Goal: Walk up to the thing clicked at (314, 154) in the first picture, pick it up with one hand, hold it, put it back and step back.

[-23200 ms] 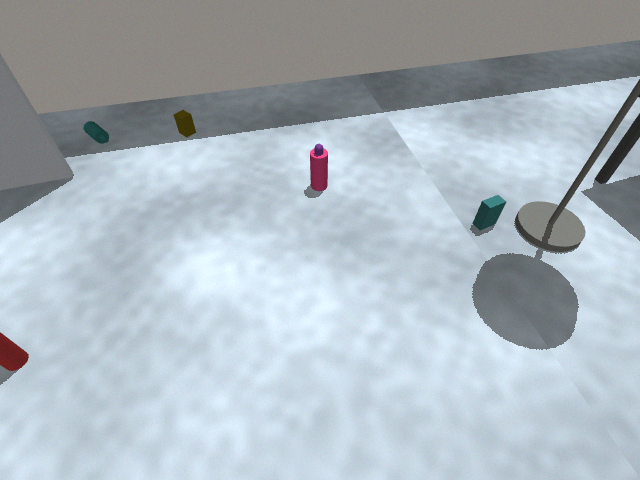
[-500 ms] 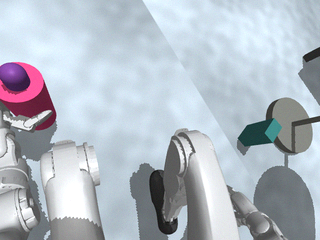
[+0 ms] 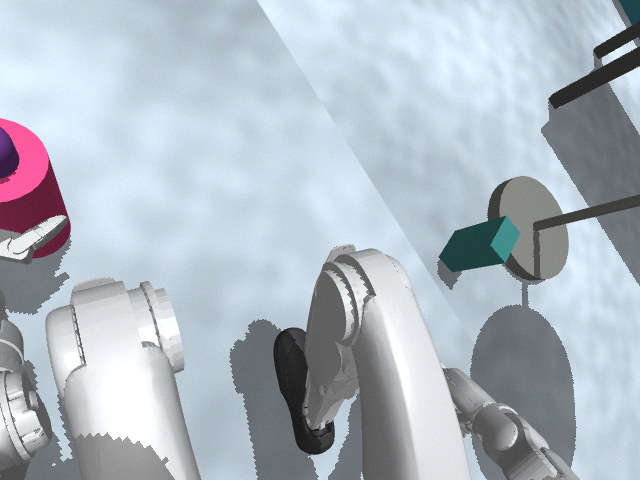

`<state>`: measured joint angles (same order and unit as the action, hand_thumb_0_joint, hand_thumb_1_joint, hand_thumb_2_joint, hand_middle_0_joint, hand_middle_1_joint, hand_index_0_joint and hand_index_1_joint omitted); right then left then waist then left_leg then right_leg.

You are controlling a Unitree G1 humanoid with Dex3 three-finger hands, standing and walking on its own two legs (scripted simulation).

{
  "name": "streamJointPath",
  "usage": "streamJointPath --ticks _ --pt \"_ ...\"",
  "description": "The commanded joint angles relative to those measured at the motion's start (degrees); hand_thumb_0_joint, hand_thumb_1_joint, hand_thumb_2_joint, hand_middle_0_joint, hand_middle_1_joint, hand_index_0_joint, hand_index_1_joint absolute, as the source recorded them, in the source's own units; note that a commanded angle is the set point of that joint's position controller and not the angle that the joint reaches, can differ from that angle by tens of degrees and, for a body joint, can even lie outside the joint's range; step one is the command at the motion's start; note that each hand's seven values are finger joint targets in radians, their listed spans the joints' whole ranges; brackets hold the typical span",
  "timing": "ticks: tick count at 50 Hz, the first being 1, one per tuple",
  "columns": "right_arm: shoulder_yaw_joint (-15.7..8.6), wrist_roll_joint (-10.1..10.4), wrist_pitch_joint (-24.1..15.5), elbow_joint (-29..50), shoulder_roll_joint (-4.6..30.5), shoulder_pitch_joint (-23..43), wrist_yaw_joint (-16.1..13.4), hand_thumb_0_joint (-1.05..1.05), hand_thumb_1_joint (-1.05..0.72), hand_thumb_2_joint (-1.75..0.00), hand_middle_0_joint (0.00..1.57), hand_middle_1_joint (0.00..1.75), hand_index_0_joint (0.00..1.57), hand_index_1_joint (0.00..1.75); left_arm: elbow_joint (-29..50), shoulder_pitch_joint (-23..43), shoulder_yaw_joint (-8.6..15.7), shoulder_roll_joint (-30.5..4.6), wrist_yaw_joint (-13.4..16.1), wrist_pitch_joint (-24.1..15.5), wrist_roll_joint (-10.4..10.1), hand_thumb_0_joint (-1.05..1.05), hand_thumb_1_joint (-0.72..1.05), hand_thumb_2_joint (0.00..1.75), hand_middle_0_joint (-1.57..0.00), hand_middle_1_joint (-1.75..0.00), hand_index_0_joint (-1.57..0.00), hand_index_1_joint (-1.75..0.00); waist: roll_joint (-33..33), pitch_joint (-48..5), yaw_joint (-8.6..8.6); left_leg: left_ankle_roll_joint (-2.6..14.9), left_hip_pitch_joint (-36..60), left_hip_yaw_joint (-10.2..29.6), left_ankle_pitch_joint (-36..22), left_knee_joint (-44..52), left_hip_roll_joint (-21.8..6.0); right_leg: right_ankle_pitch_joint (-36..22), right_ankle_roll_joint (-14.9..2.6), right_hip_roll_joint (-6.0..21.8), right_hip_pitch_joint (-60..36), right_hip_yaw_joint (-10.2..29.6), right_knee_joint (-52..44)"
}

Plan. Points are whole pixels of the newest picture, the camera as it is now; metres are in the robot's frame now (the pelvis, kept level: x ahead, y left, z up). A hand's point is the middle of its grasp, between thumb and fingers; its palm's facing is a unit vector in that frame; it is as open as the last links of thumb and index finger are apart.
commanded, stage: lower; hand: left
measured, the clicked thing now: (11, 192) +0.43 +0.27 -0.14
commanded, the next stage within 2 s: loosen in 0.62 s
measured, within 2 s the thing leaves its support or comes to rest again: rests again in 0.64 s
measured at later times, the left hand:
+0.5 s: hand (11, 203) +0.42 +0.27 -0.16, palm faces +0.31 -0.95 +0.03, open 11.4 cm
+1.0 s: hand (11, 208) +0.42 +0.27 -0.16, palm faces +0.31 -0.95 +0.04, open 12.0 cm
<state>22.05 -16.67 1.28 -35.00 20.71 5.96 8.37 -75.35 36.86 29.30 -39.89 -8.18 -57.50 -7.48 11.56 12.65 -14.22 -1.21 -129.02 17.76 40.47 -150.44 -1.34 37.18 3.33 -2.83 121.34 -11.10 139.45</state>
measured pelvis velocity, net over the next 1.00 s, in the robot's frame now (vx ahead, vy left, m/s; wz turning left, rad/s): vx -0.01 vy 0.01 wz -0.04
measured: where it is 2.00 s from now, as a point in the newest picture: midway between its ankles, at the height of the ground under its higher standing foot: (232, 442)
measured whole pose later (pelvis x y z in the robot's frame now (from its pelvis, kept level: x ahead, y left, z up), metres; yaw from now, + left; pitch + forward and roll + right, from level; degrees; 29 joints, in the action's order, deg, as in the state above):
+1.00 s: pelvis -0.01 +0.01 +0.00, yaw -2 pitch +14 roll -17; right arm 26.0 -18.6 0.8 -33.2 20.5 9.3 8.7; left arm -76.8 35.1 26.4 -42.3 -2.9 -61.7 -6.9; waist 14.5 14.9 -13.5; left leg -0.3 -128.0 20.5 40.6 -152.4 -1.4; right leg 36.2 3.9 -4.1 118.9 -13.2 138.6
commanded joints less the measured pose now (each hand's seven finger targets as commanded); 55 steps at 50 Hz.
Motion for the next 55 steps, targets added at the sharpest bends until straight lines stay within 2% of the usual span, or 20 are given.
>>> streamJointPath --ticks 1,3,6,8,9,16,17,19,20,22,30,36,37,40,42,44,47,51,53,55 --pt "-5.14 -0.80 0.13 1.25 18.71 -3.54 -0.98 0.00 -0.92 -0.91 0.20 0.30 0.20 0.30 8.26 12.34 0.33 -10.83 0.48 -4.86 -0.53 0.00 0.07 1.18 -1.23 -1.33 -1.24 -1.33 -26.40 -35.98 -3.17 0.03 22.78 -5.49 -9.01 16.75 -2.04 -12.64 -3.97 -1.99 -19.57 -5.42 -10.94" --pt "-4.99 -0.91 0.08 1.48 18.89 -3.08 -1.04 0.00 -0.91 -0.91 0.20 0.30 0.20 0.30 7.30 11.13 -0.09 -10.35 0.63 -4.84 -0.42 0.00 0.08 1.19 -1.21 -1.33 -1.23 -1.33 -26.53 -35.43 -3.24 -0.03 23.24 -5.31 -9.26 16.77 -2.14 -12.84 -3.99 -2.08 -19.21 -5.62 -10.84" --pt "-4.98 -1.01 0.17 1.72 19.21 -1.74 -1.06 0.00 -0.91 -0.91 0.20 0.30 0.20 0.30 7.21 12.29 -0.99 -10.14 0.97 -5.16 -0.14 0.00 0.09 1.19 -1.22 -1.32 -1.23 -1.33 -26.29 -32.52 -3.62 0.04 21.89 -5.10 -5.39 17.27 -2.20 -9.75 -4.11 -2.17 -16.87 -6.11 -11.17" --pt "-4.73 -1.19 0.14 1.86 19.40 -1.85 -0.98 0.00 -0.91 -0.90 0.20 0.30 0.20 0.30 6.77 11.86 -0.98 -9.99 1.09 -5.26 -0.06 0.00 0.08 1.21 -1.23 -1.35 -1.25 -1.35 -26.69 -32.94 -3.92 -0.21 22.96 -4.57 -5.87 17.69 -2.34 -10.06 -4.02 -2.16 -17.03 -6.62 -10.85" --pt "-4.72 -1.21 0.11 1.96 19.54 -1.07 -1.09 0.00 -0.91 -0.90 0.20 0.30 0.20 0.30 7.76 12.50 -0.41 -11.64 1.25 -5.49 -0.01 0.00 0.07 1.18 -1.22 -1.33 -1.24 -1.33 -26.99 -32.54 -3.27 -0.14 22.44 -4.73 -5.03 17.58 -2.34 -9.31 -4.12 -2.23 -16.55 -6.54 -10.90" --pt "-4.08 -1.47 0.03 2.18 19.78 -1.05 -0.90 0.00 -0.91 -0.90 0.20 0.30 0.20 0.30 6.36 11.62 -1.06 -10.52 2.09 -6.29 -0.19 0.00 0.09 1.21 -1.24 -1.34 -1.26 -1.34 -27.07 -32.43 -4.15 -0.45 23.55 -3.73 -5.74 17.83 -2.46 -10.24 -4.00 -2.36 -16.67 -7.28 -10.43" --pt "-4.08 -1.53 -0.04 2.06 19.79 -0.62 -0.95 0.00 -0.91 -0.90 0.20 0.30 0.20 0.30 7.19 11.44 -0.88 -11.01 2.12 -6.60 -0.33 0.00 0.11 1.20 -1.23 -1.33 -1.25 -1.33 -27.51 -32.09 -3.60 -0.45 23.61 -3.98 -6.14 17.68 -2.47 -10.55 -4.08 -2.39 -16.77 -7.04 -10.43" --pt "-4.01 -1.67 0.02 2.10 19.84 -0.72 -0.96 0.00 -0.90 -0.90 0.20 0.30 0.20 0.30 6.97 11.53 -2.01 -9.75 2.18 -6.69 -0.19 0.00 0.12 1.22 -1.23 -1.34 -1.25 -1.34 -27.22 -32.41 -4.18 -0.48 24.26 -3.81 -7.61 17.37 -2.51 -11.79 -3.93 -2.45 -17.37 -7.26 -10.35" --pt "-3.69 -1.76 0.00 2.11 19.59 -0.59 -0.94 0.00 -0.90 -0.91 0.20 0.30 0.20 0.30 6.88 10.95 -1.07 -11.35 2.50 -6.68 0.01 0.00 0.10 1.21 -1.23 -1.33 -1.24 -1.34 -27.18 -32.61 -3.78 -0.36 23.67 -3.95 -7.76 17.10 -2.54 -11.87 -3.99 -2.59 -17.99 -7.14 -10.47" --pt "-3.53 -1.94 0.13 1.76 19.62 -0.89 -0.97 0.00 -0.91 -0.91 0.20 0.30 0.20 0.30 7.12 10.69 -1.02 -11.43 2.69 -6.94 -0.04 0.00 0.08 1.19 -1.21 -1.31 -1.22 -1.32 -27.97 -33.38 -3.74 -0.52 24.53 -3.80 -8.96 17.03 -2.51 -12.84 -4.01 -2.66 -18.78 -7.25 -10.21" --pt "-3.41 -2.17 0.29 2.30 19.71 0.29 -0.82 0.00 -0.91 -0.91 0.20 0.30 0.20 0.30 6.80 8.65 -1.15 -11.40 3.77 -7.33 0.30 0.00 0.11 1.20 -1.21 -1.31 -1.22 -1.31 -27.54 -31.64 -3.35 -0.39 23.29 -3.68 -6.54 17.26 -2.58 -10.88 -4.12 -2.90 -18.07 -7.63 -10.50" --pt "-2.92 -2.26 -0.12 2.48 19.57 0.83 -0.73 0.00 -0.90 -0.90 0.20 0.30 0.20 0.30 6.63 9.66 -2.85 -10.25 4.28 -7.82 -0.10 0.00 0.12 1.19 -1.20 -1.29 -1.21 -1.30 -25.72 -31.80 -4.17 -0.07 22.63 -3.51 -6.72 16.40 -2.50 -11.59 -3.93 -3.26 -18.69 -7.78 -10.93" --pt "-3.10 -2.15 -0.24 2.36 19.82 1.18 -0.81 0.00 -0.92 -0.90 0.20 0.30 0.20 0.30 7.59 10.06 -2.91 -10.29 4.33 -7.96 -0.12 0.00 0.09 1.11 -1.24 -1.25 -1.25 -1.25 -26.47 -30.93 -4.19 -0.21 23.05 -3.30 -6.37 16.76 -2.59 -11.26 -3.91 -3.12 -17.73 -7.99 -10.72" --pt "-2.99 -2.29 -0.26 2.40 19.79 1.02 -0.76 0.00 -0.92 -0.90 0.20 0.30 0.20 0.30 7.97 10.06 -2.39 -10.79 4.40 -8.24 -0.30 0.00 -0.08 0.87 -1.04 -1.01 -1.06 -1.01 -27.62 -31.97 -3.80 -0.46 24.21 -3.05 -6.63 17.00 -2.71 -11.28 -3.99 -3.23 -18.07 -8.13 -10.33" --pt "-2.88 -2.27 -0.32 2.52 19.80 1.38 -0.73 0.00 -0.92 -0.90 0.20 0.30 0.20 0.30 7.15 10.27 -2.72 -10.86 4.67 -8.30 -0.03 0.00 -0.16 0.71 -0.94 -0.86 -0.96 -0.85 -27.37 -30.61 -3.95 -0.34 23.36 -3.10 -6.11 17.19 -2.68 -10.87 -4.10 -3.27 -17.47 -8.11 -10.42" --pt "-2.79 -2.30 -0.16 2.47 19.82 1.08 -0.74 0.00 -0.92 -0.90 0.20 0.30 0.20 0.30 6.88 10.60 -2.85 -10.81 4.85 -8.26 0.19 0.00 -0.32 0.55 -0.78 -0.70 -0.80 -0.69 -28.08 -30.06 -4.37 -0.55 23.57 -2.67 -5.75 17.73 -2.75 -10.60 -4.05 -3.17 -17.10 -8.50 -10.25" --pt "-2.74 -2.24 -0.18 2.94 19.81 1.68 -0.65 0.00 -0.92 -0.90 0.20 0.30 0.20 0.30 6.18 9.68 -3.18 -10.58 5.07 -8.20 0.43 0.00 -0.45 0.32 -0.59 -0.47 -0.59 -0.47 -27.24 -29.21 -4.13 -0.38 22.84 -2.63 -4.62 17.83 -2.73 -9.88 -4.06 -3.24 -16.66 -8.46 -10.49" --pt "-2.83 -2.26 -0.16 3.10 20.02 1.69 -0.67 0.00 -0.93 -0.90 0.20 0.30 0.20 0.30 6.61 9.12 -2.70 -10.95 5.22 -8.00 0.36 0.00 -0.60 0.19 -0.47 -0.33 -0.47 -0.34 -27.76 -29.90 -3.84 -0.55 24.30 -2.53 -5.99 17.87 -2.87 -10.76 -4.08 -3.22 -16.60 -8.44 -10.35" --pt "-2.93 -2.25 -0.07 2.96 19.96 1.55 -0.67 0.00 -0.93 -0.90 0.20 0.30 0.20 0.30 6.24 9.10 -3.39 -9.82 5.20 -7.89 0.23 0.00 -0.61 0.15 -0.42 -0.28 -0.41 -0.28 -26.86 -29.13 -4.13 -0.35 23.19 -2.58 -4.91 17.79 -2.80 -10.15 -4.01 -3.31 -16.61 -8.52 -10.71" --pt "-2.54 -2.18 -0.27 3.06 19.76 1.71 -0.58 0.00 -0.93 -0.90 0.20 0.30 0.20 0.30 6.29 9.64 -3.05 -10.73 5.36 -8.04 0.13 0.00 -0.61 0.12 -0.38 -0.23 -0.37 -0.24 -26.90 -29.43 -4.16 -0.29 22.67 -2.53 -4.92 17.73 -2.68 -10.07 -4.01 -3.36 -17.07 -8.71 -10.71"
